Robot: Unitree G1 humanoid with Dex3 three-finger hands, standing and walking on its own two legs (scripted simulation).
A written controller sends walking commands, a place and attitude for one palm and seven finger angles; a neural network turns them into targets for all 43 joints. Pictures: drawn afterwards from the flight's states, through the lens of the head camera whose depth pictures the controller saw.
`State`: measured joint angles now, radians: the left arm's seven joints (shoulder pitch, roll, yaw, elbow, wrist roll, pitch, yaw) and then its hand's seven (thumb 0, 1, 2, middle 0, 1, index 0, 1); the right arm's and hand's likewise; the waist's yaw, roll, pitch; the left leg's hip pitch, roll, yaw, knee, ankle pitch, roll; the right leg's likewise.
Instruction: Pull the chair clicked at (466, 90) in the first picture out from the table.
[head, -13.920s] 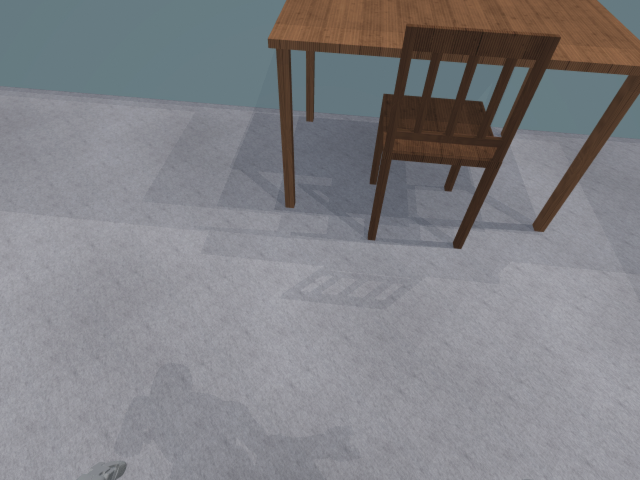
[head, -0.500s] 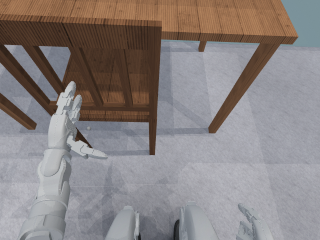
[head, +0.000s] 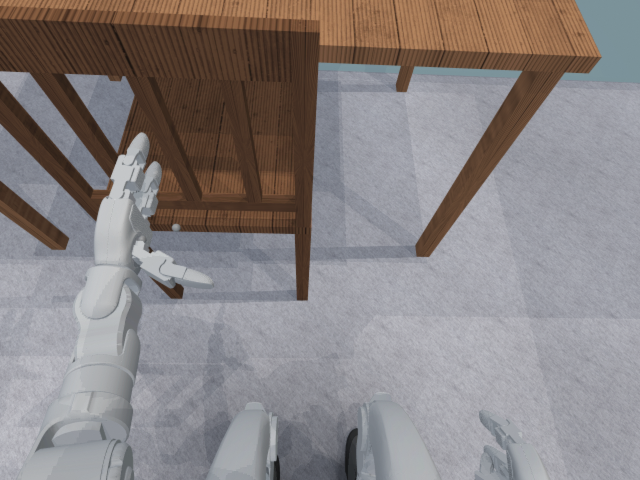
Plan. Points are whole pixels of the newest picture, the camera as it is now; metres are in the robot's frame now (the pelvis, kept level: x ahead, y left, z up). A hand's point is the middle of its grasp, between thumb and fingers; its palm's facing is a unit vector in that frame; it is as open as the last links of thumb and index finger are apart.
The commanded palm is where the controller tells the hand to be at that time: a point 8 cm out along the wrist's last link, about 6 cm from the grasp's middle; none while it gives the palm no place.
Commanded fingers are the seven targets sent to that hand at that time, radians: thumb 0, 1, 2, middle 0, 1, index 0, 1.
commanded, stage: push the fingers through the gap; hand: left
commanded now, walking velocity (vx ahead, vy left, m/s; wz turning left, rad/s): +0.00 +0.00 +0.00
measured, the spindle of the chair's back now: (172, 147) +0.54 +0.21 +0.01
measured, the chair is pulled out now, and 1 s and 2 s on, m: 0.00 0.00 0.00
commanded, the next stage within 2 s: hook a spindle and tug to test in 1.38 s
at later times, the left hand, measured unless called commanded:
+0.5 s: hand (184, 189) +0.46 +0.18 +0.02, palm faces +0.00 -1.00 -0.04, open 17.0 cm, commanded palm +0.44 +0.22 +0.03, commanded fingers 0.00 -0.50 0.30 -0.06 -0.08 -0.06 -0.08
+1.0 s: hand (184, 162) +0.50 +0.18 +0.03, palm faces +0.00 -1.00 -0.03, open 16.9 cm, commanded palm +0.48 +0.22 +0.02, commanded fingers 0.00 -0.50 0.30 -0.06 -0.08 -0.06 -0.08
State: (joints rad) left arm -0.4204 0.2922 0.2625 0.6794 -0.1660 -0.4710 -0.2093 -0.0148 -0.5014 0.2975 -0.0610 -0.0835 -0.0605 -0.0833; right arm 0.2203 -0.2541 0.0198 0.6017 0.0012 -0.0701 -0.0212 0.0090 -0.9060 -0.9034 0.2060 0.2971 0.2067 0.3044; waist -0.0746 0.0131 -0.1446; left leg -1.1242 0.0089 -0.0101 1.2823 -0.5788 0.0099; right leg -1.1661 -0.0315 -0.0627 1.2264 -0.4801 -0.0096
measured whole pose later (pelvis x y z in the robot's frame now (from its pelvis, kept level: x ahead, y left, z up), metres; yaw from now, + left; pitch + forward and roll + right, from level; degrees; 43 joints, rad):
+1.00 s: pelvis +0.00 +0.01 -0.01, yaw -1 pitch +28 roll -3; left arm -0.81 0.43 0.40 1.06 -0.09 -0.51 -0.21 -0.01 -0.50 0.30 -0.06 -0.08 -0.06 -0.08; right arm 0.28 -0.26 0.04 0.62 -0.04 0.04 0.01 0.01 -0.91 -0.90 0.21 0.30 0.21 0.30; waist -0.16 0.03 -0.13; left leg -1.22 0.02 -0.01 1.31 -0.59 0.02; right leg -1.25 -0.02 -0.06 1.23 -0.47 0.00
